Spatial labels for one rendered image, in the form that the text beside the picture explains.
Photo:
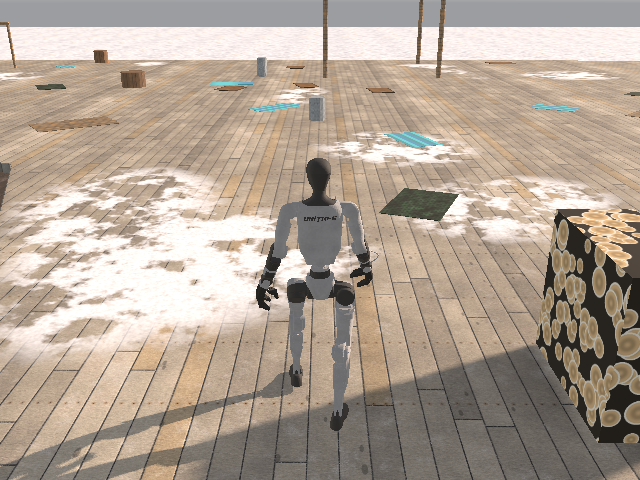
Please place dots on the left robot shin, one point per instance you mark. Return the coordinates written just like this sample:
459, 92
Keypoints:
296, 345

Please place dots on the robot left hand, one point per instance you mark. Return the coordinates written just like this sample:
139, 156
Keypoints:
261, 296

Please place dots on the left robot forearm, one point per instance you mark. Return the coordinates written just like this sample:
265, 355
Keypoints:
270, 269

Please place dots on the right robot upper arm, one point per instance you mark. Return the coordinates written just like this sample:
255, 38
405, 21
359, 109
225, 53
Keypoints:
351, 211

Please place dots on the left robot upper arm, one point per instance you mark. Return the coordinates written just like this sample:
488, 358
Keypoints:
287, 212

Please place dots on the right robot foot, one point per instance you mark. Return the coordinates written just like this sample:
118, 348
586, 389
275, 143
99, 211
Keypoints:
336, 422

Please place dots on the right robot forearm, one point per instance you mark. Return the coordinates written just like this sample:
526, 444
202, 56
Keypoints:
365, 260

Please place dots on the robot right hand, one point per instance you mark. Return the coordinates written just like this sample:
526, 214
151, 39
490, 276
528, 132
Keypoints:
359, 272

